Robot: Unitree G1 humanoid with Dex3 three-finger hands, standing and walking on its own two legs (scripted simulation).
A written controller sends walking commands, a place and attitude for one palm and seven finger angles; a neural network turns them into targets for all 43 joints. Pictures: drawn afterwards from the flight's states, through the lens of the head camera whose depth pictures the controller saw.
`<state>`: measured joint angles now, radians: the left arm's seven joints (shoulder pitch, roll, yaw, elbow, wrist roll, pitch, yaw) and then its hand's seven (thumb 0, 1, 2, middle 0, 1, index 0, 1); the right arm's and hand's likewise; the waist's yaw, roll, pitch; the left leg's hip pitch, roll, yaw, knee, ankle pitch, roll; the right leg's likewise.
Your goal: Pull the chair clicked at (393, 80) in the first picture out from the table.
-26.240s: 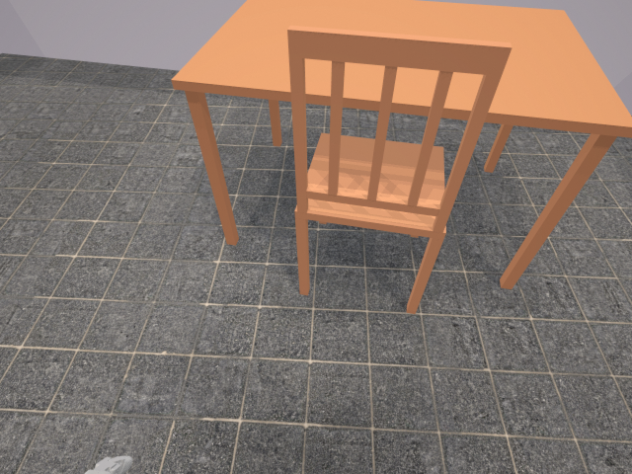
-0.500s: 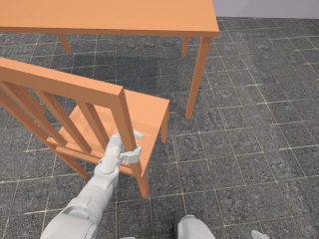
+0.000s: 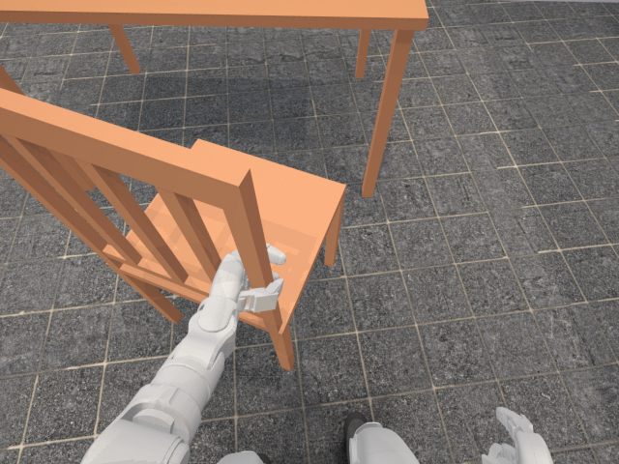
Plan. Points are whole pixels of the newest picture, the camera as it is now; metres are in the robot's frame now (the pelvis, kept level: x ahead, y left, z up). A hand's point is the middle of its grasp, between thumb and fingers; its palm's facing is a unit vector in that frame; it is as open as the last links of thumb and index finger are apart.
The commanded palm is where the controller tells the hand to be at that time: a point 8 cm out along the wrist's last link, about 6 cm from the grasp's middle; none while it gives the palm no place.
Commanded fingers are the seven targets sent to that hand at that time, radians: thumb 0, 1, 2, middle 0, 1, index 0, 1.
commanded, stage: step backward, pulling the chair out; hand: left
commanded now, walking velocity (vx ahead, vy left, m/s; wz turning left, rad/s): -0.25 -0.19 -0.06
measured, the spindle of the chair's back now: (146, 231) +0.44 +0.25 -0.05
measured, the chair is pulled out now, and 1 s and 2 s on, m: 0.42 0.54 0.54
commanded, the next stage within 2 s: stop walking, hand still on the chair in 0.08 s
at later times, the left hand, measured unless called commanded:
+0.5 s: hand (261, 360) +0.25 +0.07 -0.06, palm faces -0.20 -0.98 -0.10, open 6.2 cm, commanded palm +0.24 +0.12 -0.05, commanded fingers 0.00 0.90 0.90 -0.50 -1.45 -0.50 -1.45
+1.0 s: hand (261, 377) +0.22 +0.07 -0.06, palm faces -0.20 -0.98 -0.09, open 6.2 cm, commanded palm +0.22 +0.12 -0.05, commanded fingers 0.00 0.90 0.90 -0.50 -1.45 -0.50 -1.45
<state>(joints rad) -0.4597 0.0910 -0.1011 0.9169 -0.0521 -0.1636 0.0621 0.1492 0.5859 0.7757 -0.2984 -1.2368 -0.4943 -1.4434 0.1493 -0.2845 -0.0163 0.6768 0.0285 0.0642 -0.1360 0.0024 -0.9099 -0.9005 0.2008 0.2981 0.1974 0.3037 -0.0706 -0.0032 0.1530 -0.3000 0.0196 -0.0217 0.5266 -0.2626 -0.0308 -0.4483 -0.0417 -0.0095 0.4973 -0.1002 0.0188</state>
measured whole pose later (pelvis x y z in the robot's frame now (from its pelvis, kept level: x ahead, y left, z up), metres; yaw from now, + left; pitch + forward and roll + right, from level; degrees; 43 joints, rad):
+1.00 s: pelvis -0.03 +0.01 +0.01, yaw -3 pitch +0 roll +0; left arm -0.05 0.07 -0.19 0.70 -0.03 -0.15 0.07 0.17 0.58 0.78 -0.29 -1.22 -0.49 -1.44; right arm 0.19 -0.20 0.04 0.66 0.01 0.00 -0.11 0.00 -0.91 -0.90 0.20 0.30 0.20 0.30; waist -0.02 0.01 0.04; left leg -0.18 0.02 0.01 0.45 -0.28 -0.02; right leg -0.25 0.00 -0.01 0.47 -0.23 -0.01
